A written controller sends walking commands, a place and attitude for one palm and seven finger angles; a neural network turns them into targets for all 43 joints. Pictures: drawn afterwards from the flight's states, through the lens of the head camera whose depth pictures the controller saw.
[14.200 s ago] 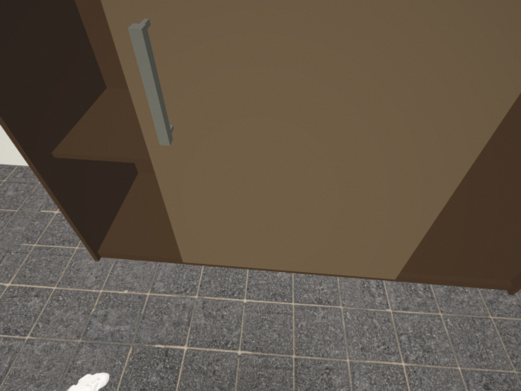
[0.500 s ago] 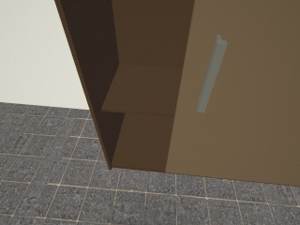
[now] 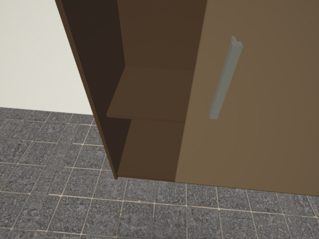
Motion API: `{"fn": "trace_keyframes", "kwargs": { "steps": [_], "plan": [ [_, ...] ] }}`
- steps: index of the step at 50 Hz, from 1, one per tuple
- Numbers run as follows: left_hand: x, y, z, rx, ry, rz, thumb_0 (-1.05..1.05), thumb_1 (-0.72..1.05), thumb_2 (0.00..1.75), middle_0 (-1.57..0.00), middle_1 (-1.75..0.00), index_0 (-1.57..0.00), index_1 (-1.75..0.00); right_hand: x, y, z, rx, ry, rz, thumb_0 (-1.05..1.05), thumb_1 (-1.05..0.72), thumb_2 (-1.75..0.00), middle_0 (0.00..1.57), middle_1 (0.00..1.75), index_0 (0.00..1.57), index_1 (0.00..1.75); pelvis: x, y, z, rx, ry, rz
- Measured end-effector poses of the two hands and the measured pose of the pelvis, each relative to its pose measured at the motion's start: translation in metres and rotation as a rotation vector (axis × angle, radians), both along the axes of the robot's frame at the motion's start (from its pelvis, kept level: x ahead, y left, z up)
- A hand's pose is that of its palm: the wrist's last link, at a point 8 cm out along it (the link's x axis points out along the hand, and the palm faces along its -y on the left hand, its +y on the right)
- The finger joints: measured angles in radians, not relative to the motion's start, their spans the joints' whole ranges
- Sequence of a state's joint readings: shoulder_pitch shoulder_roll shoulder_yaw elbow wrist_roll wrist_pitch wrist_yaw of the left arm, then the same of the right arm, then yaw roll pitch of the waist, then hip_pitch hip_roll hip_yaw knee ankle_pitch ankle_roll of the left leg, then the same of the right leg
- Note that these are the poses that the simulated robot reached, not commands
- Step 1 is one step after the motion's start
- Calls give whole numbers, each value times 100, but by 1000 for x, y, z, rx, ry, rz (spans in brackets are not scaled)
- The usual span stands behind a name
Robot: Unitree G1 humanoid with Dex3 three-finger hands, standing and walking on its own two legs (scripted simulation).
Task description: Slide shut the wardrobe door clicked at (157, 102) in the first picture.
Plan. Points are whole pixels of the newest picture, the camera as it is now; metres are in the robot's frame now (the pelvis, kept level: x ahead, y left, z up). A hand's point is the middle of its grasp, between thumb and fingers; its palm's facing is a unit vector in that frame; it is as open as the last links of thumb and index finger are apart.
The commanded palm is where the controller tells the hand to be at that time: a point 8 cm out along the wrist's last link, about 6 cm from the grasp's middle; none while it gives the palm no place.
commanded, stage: look again from close up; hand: right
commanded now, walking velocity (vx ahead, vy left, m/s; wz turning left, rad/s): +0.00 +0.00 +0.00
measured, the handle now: (222, 81) +0.57 -0.16 +0.11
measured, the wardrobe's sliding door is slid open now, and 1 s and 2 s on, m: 0.39 0.39 0.39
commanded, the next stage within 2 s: shuffle to correct the standing spot in 1.86 s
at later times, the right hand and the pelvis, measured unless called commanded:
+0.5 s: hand out of the picture -0.01 -0.15 -0.17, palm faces +0.04 +0.98 -0.17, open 7.4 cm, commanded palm none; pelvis +0.01 +0.01 +0.00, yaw +0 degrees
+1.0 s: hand out of the picture +0.00 -0.15 -0.17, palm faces +0.04 +0.98 -0.18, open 7.4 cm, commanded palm none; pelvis +0.01 +0.02 +0.00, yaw +0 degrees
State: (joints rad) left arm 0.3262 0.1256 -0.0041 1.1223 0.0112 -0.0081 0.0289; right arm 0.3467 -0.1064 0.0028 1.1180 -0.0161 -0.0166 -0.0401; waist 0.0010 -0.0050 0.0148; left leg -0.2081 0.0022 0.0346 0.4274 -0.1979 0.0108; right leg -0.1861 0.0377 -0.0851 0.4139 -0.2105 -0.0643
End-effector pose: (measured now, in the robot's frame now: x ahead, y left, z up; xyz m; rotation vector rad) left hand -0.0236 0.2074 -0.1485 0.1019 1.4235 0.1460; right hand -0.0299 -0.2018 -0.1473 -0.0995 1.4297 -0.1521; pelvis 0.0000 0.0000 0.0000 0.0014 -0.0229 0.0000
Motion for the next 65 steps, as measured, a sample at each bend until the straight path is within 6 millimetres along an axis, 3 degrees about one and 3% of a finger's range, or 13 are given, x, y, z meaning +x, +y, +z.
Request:
{"fn": "trace_keyframes", "kwargs": {
  "steps": [29, 65],
  "plan": [
    [12, 11, 1, 7, -11, -9, 0, 91, 90, -20, -30, -20, -30, 18, 0, 3, -15, -20, 11, 1, -91, -90, 20, 29, 20, 30, 9, 7, 1, -3, -4, 1],
    [31, 38, 3, 29, -29, -35, 0, 91, 90, -20, -30, -20, -30, 33, 5, 6, -39, -42, 16, 1, -91, -90, 20, 29, 20, 30, 15, 24, 3, -5, -4, -5]
  ]
}}
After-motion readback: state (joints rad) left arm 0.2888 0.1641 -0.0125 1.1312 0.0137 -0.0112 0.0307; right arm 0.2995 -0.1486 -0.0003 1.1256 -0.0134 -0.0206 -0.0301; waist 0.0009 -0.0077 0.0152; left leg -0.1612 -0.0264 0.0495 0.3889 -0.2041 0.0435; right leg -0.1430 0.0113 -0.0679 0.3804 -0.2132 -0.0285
